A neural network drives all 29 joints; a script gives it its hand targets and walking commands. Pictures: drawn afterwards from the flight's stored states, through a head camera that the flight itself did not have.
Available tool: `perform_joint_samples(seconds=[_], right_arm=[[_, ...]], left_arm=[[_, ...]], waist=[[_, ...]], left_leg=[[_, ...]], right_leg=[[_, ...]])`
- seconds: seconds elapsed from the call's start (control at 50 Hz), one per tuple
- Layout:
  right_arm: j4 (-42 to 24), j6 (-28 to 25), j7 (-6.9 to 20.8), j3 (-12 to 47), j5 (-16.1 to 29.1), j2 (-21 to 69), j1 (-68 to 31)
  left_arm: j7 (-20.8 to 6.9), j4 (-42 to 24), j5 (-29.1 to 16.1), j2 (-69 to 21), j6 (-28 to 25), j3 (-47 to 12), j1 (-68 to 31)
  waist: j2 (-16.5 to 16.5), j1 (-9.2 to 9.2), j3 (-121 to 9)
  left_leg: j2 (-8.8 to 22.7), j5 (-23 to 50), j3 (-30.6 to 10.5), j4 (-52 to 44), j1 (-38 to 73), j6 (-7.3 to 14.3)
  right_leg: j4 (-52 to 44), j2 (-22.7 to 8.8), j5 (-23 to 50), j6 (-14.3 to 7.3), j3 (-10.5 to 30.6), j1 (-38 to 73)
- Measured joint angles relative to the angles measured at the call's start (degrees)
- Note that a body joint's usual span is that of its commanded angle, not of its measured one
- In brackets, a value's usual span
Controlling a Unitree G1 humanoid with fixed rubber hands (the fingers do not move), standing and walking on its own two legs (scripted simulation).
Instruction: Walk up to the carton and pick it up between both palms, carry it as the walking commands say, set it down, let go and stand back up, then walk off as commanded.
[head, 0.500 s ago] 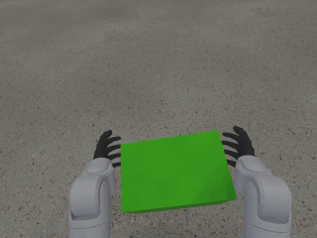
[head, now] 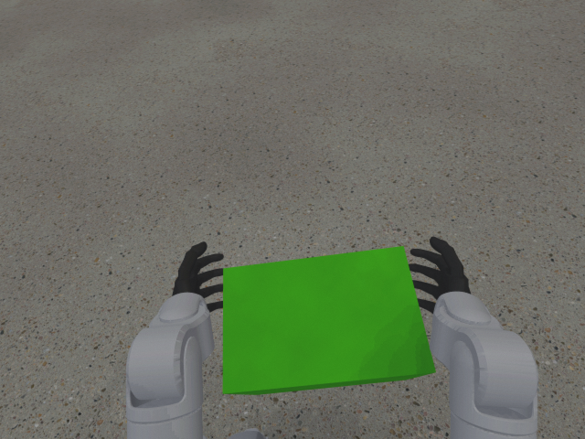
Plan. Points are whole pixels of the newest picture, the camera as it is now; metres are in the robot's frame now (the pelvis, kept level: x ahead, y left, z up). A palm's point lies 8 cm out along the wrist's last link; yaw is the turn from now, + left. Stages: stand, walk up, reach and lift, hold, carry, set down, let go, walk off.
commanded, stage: carry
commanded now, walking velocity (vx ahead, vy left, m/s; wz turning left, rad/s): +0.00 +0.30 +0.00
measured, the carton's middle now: (322, 328) +0.27 -0.02 +0.00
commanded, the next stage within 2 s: none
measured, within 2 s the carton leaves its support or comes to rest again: neither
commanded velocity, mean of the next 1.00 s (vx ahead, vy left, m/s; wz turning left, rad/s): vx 0.00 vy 0.30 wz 0.00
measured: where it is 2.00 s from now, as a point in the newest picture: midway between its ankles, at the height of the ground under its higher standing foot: outside the picture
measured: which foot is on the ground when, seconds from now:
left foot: up 0.00-0.06, down 0.08-0.34, up 0.36-0.60, down 0.62-0.86, up 0.88-1.00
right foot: down 0.00-0.10, up 0.12-0.30, down 0.32-0.64, up 0.66-0.84, down 0.86-1.00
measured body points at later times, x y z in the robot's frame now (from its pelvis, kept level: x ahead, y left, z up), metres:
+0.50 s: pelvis -0.09 +0.15 +0.00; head -0.07 +0.13 +0.45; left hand +0.19 +0.30 +0.09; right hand +0.17 -0.01 +0.08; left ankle -0.04 +0.29 -0.68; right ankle -0.05 +0.02 -0.73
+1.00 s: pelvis -0.17 +0.31 +0.00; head -0.16 +0.28 +0.45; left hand +0.10 +0.45 +0.09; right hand +0.09 +0.14 +0.07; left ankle -0.12 +0.43 -0.68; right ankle -0.14 +0.19 -0.73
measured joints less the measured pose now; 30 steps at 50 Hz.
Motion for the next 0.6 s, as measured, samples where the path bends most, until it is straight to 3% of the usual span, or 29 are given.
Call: perform_joint_samples(seconds=[0.08,0.12,0.16,0.2,0.26,0.3,0.34,0.38,0.42,0.48,0.54,0.6], right_arm=[[-0.37,0.12,0.41,-1.22,0.28,0.15,-1.75],[1.57,-0.42,0.56,-0.90,0.11,0.28,-2.27],[3.88,-0.11,0.72,0.23,-0.04,0.23,-2.02],[4.97,0.38,1.15,0.81,-0.09,0.14,-1.18],[4.85,0.36,1.50,0.91,-0.52,0.07,-0.14],[4.12,-0.20,1.49,0.70,-0.45,0.08,-0.18],[3.58,-0.96,1.57,-0.21,-0.41,0.07,-0.77],[3.36,-1.51,1.77,-0.68,-0.56,0.04,-0.07],[2.74,-1.30,1.35,-0.38,-0.66,-0.01,0.88],[0.81,-0.69,0.64,0.03,-0.46,-0.07,1.46],[-0.99,-0.39,0.18,-0.03,0.01,-0.03,0.57],[-1.89,-0.41,0.29,-0.84,0.35,0.03,-0.52]], left_arm=[[0.25,-1.04,1.30,-0.09,0.42,-0.75,-1.18],[0.16,0.02,1.72,-0.06,0.44,0.10,-1.64],[0.15,0.52,1.63,0.03,1.28,1.14,-0.46],[0.38,0.52,1.26,0.09,2.44,1.57,0.44],[1.63,0.16,0.02,0.14,2.97,0.99,1.09],[3.29,-0.83,-1.18,0.16,2.61,0.49,1.15],[4.08,-0.90,-1.91,0.09,1.38,-0.13,0.86],[3.77,0.15,-1.80,0.06,0.74,-0.57,0.45],[2.72,1.05,-1.62,0.04,0.63,-0.36,0.25],[1.16,0.60,-1.08,0.02,0.42,-0.28,0.28],[0.35,-0.95,-0.34,-0.01,0.00,-0.35,-0.07],[0.37,-1.91,0.57,-0.09,-0.10,-1.00,-0.85]], waist=[[-0.92,-1.05,-0.90],[-2.88,-0.86,-0.75],[-2.46,0.01,-0.89],[-2.30,1.38,-0.83],[-2.72,3.57,-0.74],[-2.81,4.47,-0.50],[-0.42,4.80,0.15],[0.83,4.29,0.08],[0.54,3.32,-0.07],[0.44,1.77,0.20],[-0.12,0.51,0.46],[-0.83,-0.63,0.01]], left_leg=[[0.85,1.91,1.14,-16.97,8.94,-0.21],[-0.77,7.19,2.25,-16.76,8.28,-0.33],[-0.01,5.85,2.61,-14.78,7.03,0.53],[0.41,5.77,2.82,-14.96,6.44,1.38],[-0.68,7.57,3.54,-16.30,5.29,2.52],[-1.99,8.53,4.38,-16.52,4.31,3.41],[-2.11,8.86,4.46,-15.56,3.21,4.07],[-2.77,1.48,4.15,-9.23,0.46,2.62],[-3.30,-1.00,3.24,-0.61,-2.50,1.73],[-1.93,0.64,1.53,2.81,-2.96,0.81],[-0.28,-0.02,0.37,-1.62,0.05,0.22],[0.55,0.67,1.11,-12.79,6.12,-0.04]], right_leg=[[3.14,-2.59,0.24,3.10,2.18,-3.14],[6.92,-3.86,-4.34,2.95,4.12,-5.20],[14.24,-1.29,-15.54,1.92,3.78,-7.16],[21.11,1.53,-18.49,1.00,2.16,-8.01],[20.79,4.50,-18.15,0.15,-0.74,-5.51],[13.17,6.04,-16.29,-0.50,-2.16,-1.15],[5.15,7.14,-7.48,-3.76,-3.14,1.85],[4.44,6.19,-5.95,-4.50,-3.22,1.37],[2.72,4.38,-5.02,-3.65,-2.86,1.52],[-0.26,2.16,-2.50,-1.73,-2.08,2.26],[-0.52,0.03,-0.96,0.31,-0.47,1.37],[1.60,-2.10,-0.75,2.63,1.16,-0.61]])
